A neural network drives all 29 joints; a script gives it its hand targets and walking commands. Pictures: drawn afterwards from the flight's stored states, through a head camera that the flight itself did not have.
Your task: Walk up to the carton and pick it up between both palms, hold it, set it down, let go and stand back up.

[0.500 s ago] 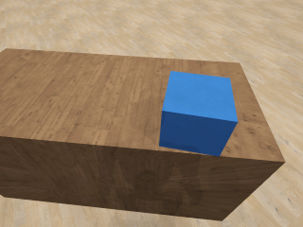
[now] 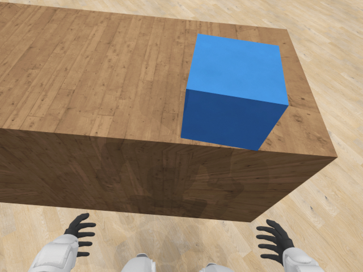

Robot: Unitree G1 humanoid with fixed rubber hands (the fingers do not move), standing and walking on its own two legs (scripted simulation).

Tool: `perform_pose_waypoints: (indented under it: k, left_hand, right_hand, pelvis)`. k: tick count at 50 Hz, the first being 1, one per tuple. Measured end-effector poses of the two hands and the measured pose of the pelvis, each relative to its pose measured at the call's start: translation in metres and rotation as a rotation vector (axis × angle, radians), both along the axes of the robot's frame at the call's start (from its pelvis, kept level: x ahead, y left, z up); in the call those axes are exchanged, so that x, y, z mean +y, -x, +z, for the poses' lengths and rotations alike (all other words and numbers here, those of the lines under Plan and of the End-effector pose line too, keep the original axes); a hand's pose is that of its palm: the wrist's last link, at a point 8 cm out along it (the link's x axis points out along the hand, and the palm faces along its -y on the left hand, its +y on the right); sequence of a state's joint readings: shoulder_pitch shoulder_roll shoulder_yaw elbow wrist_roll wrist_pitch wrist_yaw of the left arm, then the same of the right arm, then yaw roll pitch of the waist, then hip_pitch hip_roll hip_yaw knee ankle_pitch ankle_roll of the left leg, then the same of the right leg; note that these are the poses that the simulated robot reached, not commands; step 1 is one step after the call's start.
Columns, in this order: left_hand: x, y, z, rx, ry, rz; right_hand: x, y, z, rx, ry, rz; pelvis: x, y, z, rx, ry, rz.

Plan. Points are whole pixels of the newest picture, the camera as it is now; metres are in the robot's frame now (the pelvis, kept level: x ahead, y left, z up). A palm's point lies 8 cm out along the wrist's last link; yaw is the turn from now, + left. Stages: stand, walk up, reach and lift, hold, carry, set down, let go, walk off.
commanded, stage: reach and lift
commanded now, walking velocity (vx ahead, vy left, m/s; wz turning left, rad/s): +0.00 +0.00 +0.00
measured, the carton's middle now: (228, 93) +0.53 -0.10 +0.06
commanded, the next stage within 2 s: none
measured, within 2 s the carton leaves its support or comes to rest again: neither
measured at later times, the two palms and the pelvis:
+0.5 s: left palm (77, 235) +0.21 +0.22 -0.04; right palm (291, 248) +0.19 -0.22 -0.04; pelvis -0.01 -0.03 +0.03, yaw -3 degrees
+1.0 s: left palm (74, 248) +0.18 +0.21 -0.01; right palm (303, 260) +0.16 -0.21 +0.00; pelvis +0.00 -0.01 +0.05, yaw -3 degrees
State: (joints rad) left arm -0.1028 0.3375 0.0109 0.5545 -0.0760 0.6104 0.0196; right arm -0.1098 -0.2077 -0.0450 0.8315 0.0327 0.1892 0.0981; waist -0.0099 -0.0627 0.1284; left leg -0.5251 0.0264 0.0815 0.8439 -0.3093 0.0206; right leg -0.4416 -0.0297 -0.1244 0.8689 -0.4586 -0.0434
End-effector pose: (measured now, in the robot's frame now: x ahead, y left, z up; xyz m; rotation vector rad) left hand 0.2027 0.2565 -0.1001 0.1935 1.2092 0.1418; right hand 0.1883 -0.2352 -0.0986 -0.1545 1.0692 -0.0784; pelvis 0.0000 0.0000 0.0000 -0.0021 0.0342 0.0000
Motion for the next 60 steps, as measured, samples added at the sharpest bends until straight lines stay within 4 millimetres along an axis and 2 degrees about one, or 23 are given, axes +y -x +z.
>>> perform_pose_waypoints:
  k: [2,4,6,9,12,15,17,20,24,27,30,38,41,44,51,54,60]
  left_hand:
    - [-0.015,-0.023,0.017,-0.068,0.037,-0.030]
    - [-0.031,-0.024,0.032,-0.077,0.063,-0.062]
    - [-0.043,-0.009,0.039,-0.036,0.067,-0.083]
    - [-0.051,0.024,0.038,0.037,0.068,-0.075]
    - [-0.044,0.055,0.032,0.088,0.036,-0.046]
    - [-0.032,0.067,0.032,0.063,0.002,-0.019]
    - [-0.026,0.062,0.036,0.008,-0.012,-0.015]
    - [-0.024,0.038,0.045,-0.092,-0.008,-0.040]
    - [-0.032,-0.001,0.060,-0.202,0.032,-0.095]
    - [-0.041,-0.016,0.072,-0.251,0.069,-0.117]
    - [-0.048,-0.012,0.079,-0.266,0.094,-0.110]
    - [-0.047,0.053,0.066,-0.223,0.096,-0.034]
    - [-0.045,0.062,0.067,-0.275,0.093,-0.015]
    - [-0.043,0.053,0.073,-0.349,0.091,-0.022]
    - [-0.046,0.014,0.093,-0.470,0.109,-0.069]
    - [-0.049,0.002,0.100,-0.505,0.115,-0.082]
    - [-0.056,-0.009,0.106,-0.528,0.128,-0.096]
  right_hand:
    - [0.002,-0.013,0.012,-0.063,-0.032,-0.016]
    - [0.001,-0.013,0.028,-0.110,-0.061,-0.046]
    - [-0.005,-0.003,0.040,-0.132,-0.056,-0.068]
    - [-0.021,0.022,0.046,-0.106,-0.002,-0.074]
    - [-0.030,0.043,0.044,-0.071,0.034,-0.061]
    - [-0.026,0.051,0.042,-0.077,0.024,-0.054]
    - [-0.018,0.046,0.042,-0.113,0.010,-0.055]
    - [-0.002,0.027,0.046,-0.196,-0.013,-0.065]
    - [0.015,0.002,0.059,-0.292,-0.041,-0.090]
    - [0.020,-0.004,0.072,-0.333,-0.047,-0.110]
    - [0.016,0.005,0.081,-0.335,-0.037,-0.125]
    - [-0.005,0.049,0.088,-0.279,0.031,-0.106]
    - [-0.004,0.052,0.094,-0.308,0.035,-0.104]
    - [0.005,0.045,0.098,-0.354,0.019,-0.104]
    - [0.025,0.021,0.105,-0.434,-0.029,-0.127]
    - [0.024,0.013,0.109,-0.462,-0.028,-0.130]
    - [0.012,0.002,0.119,-0.503,-0.008,-0.136]
  pelvis:
    - [-0.003,-0.001,0.002,-0.026,0.008,-0.013]
    - [-0.006,-0.005,0.010,-0.056,0.013,-0.035]
    - [-0.010,-0.012,0.019,-0.074,0.016,-0.053]
    - [-0.017,-0.018,0.028,-0.079,0.000,-0.057]
    - [-0.023,-0.015,0.030,-0.071,-0.012,-0.053]
    - [-0.029,-0.007,0.030,-0.048,-0.017,-0.053]
    - [-0.031,-0.002,0.029,-0.025,-0.019,-0.053]
    - [-0.032,0.005,0.026,-0.004,-0.020,-0.052]
    - [-0.030,0.009,0.025,-0.014,-0.021,-0.058]
    - [-0.026,0.007,0.030,-0.050,-0.022,-0.066]
    - [-0.023,0.001,0.037,-0.087,-0.018,-0.069]
    - [-0.017,-0.009,0.046,-0.111,-0.007,-0.063]
    - [-0.016,-0.007,0.046,-0.087,-0.006,-0.057]
    - [-0.015,-0.004,0.046,-0.067,-0.005,-0.054]
    - [-0.007,-0.002,0.046,-0.059,-0.001,-0.057]
    - [-0.003,-0.004,0.047,-0.065,0.001,-0.062]
    - [0.002,-0.014,0.049,-0.064,0.000,-0.072]
